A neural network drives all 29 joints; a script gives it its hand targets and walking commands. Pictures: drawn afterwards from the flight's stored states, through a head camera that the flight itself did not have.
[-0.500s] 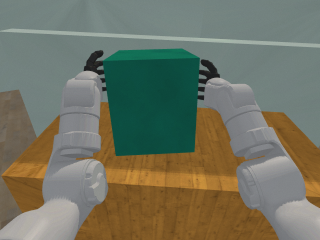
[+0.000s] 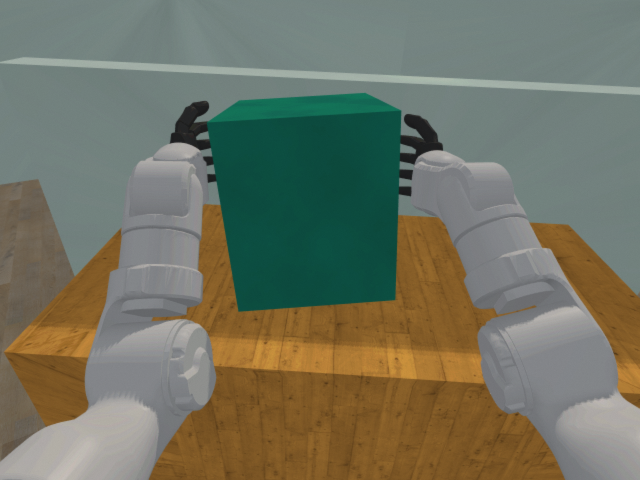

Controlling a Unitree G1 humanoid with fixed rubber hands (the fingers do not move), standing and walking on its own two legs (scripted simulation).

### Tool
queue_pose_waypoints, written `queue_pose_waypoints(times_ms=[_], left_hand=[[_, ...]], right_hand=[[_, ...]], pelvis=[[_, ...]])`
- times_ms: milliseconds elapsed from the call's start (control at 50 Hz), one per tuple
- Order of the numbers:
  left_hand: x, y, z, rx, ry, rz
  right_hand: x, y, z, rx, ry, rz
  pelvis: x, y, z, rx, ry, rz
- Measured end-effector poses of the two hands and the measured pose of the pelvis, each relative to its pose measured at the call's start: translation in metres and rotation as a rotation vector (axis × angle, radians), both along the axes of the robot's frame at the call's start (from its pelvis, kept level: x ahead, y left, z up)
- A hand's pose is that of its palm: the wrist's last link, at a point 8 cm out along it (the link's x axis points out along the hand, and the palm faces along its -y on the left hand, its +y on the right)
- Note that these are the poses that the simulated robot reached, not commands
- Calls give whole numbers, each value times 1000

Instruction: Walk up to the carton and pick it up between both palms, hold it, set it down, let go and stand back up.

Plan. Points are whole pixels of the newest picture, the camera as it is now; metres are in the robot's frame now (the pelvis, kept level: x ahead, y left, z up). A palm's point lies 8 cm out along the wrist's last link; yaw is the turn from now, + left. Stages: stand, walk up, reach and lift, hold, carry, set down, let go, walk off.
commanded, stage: hold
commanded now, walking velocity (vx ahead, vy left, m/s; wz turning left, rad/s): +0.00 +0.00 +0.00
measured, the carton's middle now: (309, 189) +0.41 +0.00 +0.25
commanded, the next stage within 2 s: none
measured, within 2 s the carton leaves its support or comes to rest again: neither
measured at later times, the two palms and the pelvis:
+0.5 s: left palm (184, 160) +0.38 +0.14 +0.31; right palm (425, 170) +0.36 -0.13 +0.30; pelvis +0.00 +0.00 +0.00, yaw +0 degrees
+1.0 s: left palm (186, 161) +0.38 +0.14 +0.31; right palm (427, 171) +0.36 -0.13 +0.30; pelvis +0.00 +0.00 +0.00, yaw +0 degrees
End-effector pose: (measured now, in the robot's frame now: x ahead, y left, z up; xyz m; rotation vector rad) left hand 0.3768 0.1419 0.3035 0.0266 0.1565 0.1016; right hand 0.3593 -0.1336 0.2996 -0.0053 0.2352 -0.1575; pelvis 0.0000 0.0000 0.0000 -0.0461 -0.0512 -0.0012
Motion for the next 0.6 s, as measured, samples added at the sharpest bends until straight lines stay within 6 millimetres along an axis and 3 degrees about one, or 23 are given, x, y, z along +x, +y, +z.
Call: queue_pose_waypoints(times_ms=[600], left_hand=[[0,2,2,-3,4,3]], right_hand=[[1,2,1,3,4,2]], pelvis=[[-1,0,0,1,9,3]])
